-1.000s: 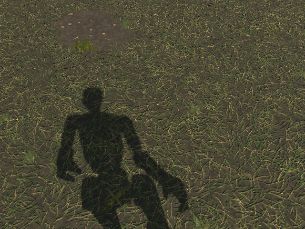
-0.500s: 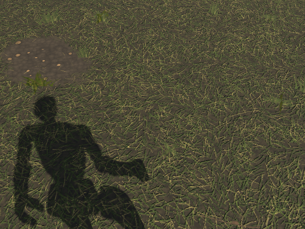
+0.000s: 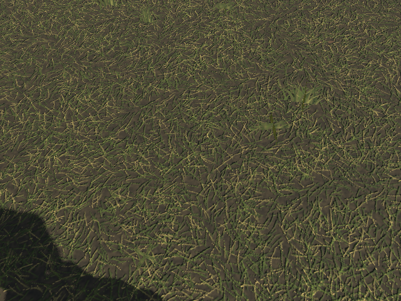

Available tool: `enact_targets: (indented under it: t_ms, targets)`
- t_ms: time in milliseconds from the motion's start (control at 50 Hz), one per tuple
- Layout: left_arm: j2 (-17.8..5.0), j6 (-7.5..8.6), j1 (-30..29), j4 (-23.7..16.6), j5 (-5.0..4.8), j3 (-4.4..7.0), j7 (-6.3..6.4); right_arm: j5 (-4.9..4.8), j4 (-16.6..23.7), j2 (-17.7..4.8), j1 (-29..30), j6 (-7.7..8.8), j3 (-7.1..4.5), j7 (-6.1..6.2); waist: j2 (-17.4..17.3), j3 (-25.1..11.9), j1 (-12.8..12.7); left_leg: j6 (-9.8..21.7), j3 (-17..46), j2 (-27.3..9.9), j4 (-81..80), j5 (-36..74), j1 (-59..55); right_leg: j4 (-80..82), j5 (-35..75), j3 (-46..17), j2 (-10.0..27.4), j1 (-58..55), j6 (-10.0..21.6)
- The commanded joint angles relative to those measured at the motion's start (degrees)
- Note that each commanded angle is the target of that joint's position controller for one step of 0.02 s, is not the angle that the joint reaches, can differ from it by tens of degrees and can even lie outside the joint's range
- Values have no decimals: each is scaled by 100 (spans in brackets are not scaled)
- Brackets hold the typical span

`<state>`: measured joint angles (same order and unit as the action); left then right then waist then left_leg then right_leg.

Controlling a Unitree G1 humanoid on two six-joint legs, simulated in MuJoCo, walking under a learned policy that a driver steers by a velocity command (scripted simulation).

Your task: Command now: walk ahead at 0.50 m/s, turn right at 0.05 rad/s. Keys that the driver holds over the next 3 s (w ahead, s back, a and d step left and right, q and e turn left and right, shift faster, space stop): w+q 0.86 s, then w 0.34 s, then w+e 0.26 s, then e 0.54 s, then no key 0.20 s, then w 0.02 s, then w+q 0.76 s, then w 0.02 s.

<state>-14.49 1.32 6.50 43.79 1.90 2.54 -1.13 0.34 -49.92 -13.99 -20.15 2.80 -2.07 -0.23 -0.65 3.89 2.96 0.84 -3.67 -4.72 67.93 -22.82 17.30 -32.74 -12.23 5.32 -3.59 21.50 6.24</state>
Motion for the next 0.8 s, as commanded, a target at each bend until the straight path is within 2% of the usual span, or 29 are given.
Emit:
enact_targets:
  t_ms: [20,40,60,120,180,240,340,400,420,440,460,480,500,520,540,560,580,600,620,680,740,800]
  targets:
    - [-570,157,792,90,-72,157,111,72,258,-583,-233,5,-112,-43,247,-526,-240,98,528,-262,0,516,1352,1935,1865,-1653,1739,-1624,612]
    - [-477,232,786,130,-71,122,97,108,143,-543,-380,-91,-120,-72,312,-516,-183,93,571,-210,-103,571,1099,2071,1944,-1413,1657,-1397,529]
    - [-482,305,866,199,-76,119,90,105,108,-509,-403,-148,-137,-107,294,-480,-151,100,594,-141,-167,656,1101,2175,2068,-1259,1607,-1373,488]
    - [-571,409,1072,378,-90,143,95,73,151,-395,24,-215,-162,-173,344,-158,-196,100,683,-83,-528,1274,1690,2484,1971,-758,1511,-1484,279]
    - [-493,436,1287,510,-103,111,113,75,265,-370,566,-209,-170,-189,365,58,-322,79,681,-8,-1096,1886,2201,2623,2015,-394,1449,-1742,107]
    - [-441,459,1401,627,-107,68,155,97,389,-259,1049,-171,-111,-225,373,163,-411,86,410,64,-1925,2365,2208,2618,2399,-13,1414,-1947,20]
    - [-504,404,1910,952,-80,34,281,136,714,-131,1816,-143,2,-301,362,283,-612,340,-277,270,-3014,2182,2084,2240,3799,417,1607,-2747,-60]
    - [-753,337,1821,1008,-55,66,368,148,660,-262,1413,-165,-49,-259,616,-98,-325,698,-636,761,-3175,1365,1282,1202,6237,663,1717,-3092,-162]
    - [-858,294,1726,992,-36,92,391,158,558,-359,1002,-164,-96,-232,699,-331,-120,851,-661,922,-3209,1052,823,543,6706,713,1766,-3066,-156]
    - [-940,250,1642,948,-19,116,388,175,399,-521,428,-136,-178,-204,702,-660,139,1029,-548,1038,-3397,845,121,-386,6520,711,1799,-2834,-110]
    - [-987,234,1431,847,-49,127,354,237,158,-747,-415,-91,-303,-154,459,-1055,617,1291,-151,938,-3987,967,-1106,-1786,5351,782,1665,-2072,-143]
    - [-591,289,1472,576,-105,36,276,260,94,-1381,-845,-118,-506,-53,-495,-1557,630,1869,1826,-494,-4138,672,-2621,-3857,1791,841,1061,-309,-324]
    - [-507,346,1360,234,-123,50,179,110,194,-1669,-503,-159,-573,-70,-1069,-1842,270,2681,4704,-1510,-4904,1259,-3478,-5322,-1872,-158,-90,1620,-491]
    - [-627,413,841,146,-43,46,144,-34,160,-1468,-314,-184,-545,-52,-174,-1198,322,2466,3943,-1364,-5116,1213,-3011,-5166,-1278,-910,433,2160,-424]
    - [-623,486,769,72,-116,29,115,-34,176,-1172,-28,-183,-470,-24,58,-613,107,2212,3331,-1224,-5300,1425,-2207,-4669,-801,-844,651,2062,-435]
    - [-617,485,861,140,-109,42,121,-3,194,-900,233,-169,-397,-13,375,-212,-185,1911,2822,-919,-5436,1920,-1536,-4117,-649,-795,827,1766,-477]
    - [-583,388,923,143,-8,35,123,-34,210,-775,396,-126,-348,16,366,-97,-364,1753,2411,-628,-5501,2368,-1090,-3776,-614,-789,917,1448,-586]
    - [-512,266,1067,173,71,13,101,-42,238,-732,470,-71,-317,21,224,-180,-471,1679,2113,-435,-5550,2638,-848,-3517,-565,-769,966,1146,-686]
    - [-471,171,1067,146,106,9,81,-51,226,-776,406,-4,-320,8,148,-236,-498,1676,1978,-320,-5552,2993,-724,-3352,-548,-686,951,1050,-769]
    - [-406,63,585,-95,89,-13,41,-43,181,-1014,148,67,-379,-7,-40,-178,-412,1565,1765,-73,-5645,3207,-555,-2571,-32,-508,962,1228,-957]
    - [-405,59,-169,-360,55,-36,25,-42,151,-1011,-190,38,-390,-13,-228,-110,-106,1344,1818,55,-5579,3143,-828,-1620,642,-472,891,1507,-1021]
    - [-416,93,-719,-558,11,-72,-4,-15,132,-1052,-506,10,-408,11,-321,-178,157,1257,1983,20,-5370,3310,-1314,-924,1024,-501,733,1598,-983]
